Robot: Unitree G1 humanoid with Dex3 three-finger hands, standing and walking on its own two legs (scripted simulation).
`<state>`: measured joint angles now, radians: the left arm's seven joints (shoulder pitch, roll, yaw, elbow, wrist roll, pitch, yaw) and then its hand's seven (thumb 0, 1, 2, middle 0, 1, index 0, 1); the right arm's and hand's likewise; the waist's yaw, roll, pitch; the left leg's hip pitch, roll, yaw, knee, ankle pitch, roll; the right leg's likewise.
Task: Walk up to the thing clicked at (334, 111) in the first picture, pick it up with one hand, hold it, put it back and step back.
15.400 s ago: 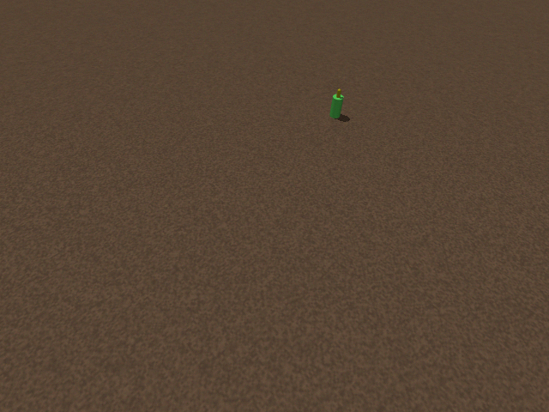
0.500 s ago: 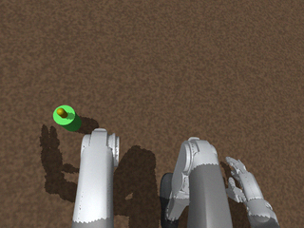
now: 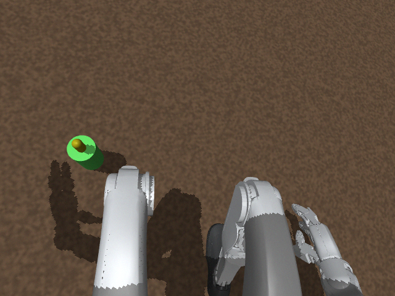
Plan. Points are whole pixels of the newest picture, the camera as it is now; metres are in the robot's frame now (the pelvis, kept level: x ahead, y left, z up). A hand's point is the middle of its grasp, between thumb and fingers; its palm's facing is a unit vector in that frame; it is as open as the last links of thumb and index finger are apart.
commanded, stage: go down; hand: left
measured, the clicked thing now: (85, 151) +0.38 +0.30 -0.27
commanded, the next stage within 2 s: none
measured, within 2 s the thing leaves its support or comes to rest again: neither
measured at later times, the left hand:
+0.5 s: hand out of the picture +0.27 +0.47 +0.02, palm faces +0.34 -0.94 -0.02, open 17.4 cm
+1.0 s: hand out of the picture +0.27 +0.47 +0.02, palm faces +0.32 -0.95 -0.02, open 17.5 cm
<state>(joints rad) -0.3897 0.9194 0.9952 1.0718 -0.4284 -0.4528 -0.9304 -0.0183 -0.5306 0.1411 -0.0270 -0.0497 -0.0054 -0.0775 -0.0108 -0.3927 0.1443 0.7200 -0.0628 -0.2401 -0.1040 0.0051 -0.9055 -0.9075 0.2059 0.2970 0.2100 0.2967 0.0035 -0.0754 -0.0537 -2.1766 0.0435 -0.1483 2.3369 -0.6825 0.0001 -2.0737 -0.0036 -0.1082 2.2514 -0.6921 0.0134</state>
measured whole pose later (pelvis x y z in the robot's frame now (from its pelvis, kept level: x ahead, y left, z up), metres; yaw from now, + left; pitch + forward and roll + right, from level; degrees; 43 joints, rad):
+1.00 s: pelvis +0.00 +0.00 +0.00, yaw +0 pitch +29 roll -9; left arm -0.39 0.91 0.98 1.06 -0.43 -0.45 -0.94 -0.02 -0.53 0.14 -0.02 -0.05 0.00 -0.08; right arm -0.01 -0.39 0.14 0.72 -0.06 -0.24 -0.10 0.01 -0.91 -0.91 0.21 0.30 0.21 0.30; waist 0.00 -0.07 -0.05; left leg -2.18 0.04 -0.15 2.34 -0.69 0.00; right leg -2.08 0.00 -0.11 2.26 -0.70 0.01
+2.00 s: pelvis +0.00 +0.00 +0.00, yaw +0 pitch +29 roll -9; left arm -0.41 0.93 1.00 1.09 -0.43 -0.46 -0.97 -0.02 -0.53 0.12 -0.02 -0.04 0.00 -0.06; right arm -0.02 -0.40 0.15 0.72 -0.07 -0.24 -0.10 0.01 -0.91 -0.91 0.21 0.30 0.21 0.30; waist 0.00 -0.08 -0.04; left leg -2.18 0.04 -0.16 2.35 -0.68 -0.01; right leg -2.08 0.00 -0.11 2.26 -0.69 0.01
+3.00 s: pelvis +0.00 +0.00 +0.00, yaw +0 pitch +29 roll -8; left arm -0.39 0.91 0.98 1.07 -0.42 -0.46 -0.96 -0.02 -0.51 0.13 -0.01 -0.04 0.00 -0.06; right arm -0.01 -0.39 0.14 0.72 -0.06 -0.24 -0.10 0.01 -0.91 -0.91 0.21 0.30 0.21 0.30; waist 0.00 -0.07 -0.05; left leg -2.17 0.04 -0.15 2.34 -0.68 0.00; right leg -2.07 0.00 -0.10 2.26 -0.69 0.02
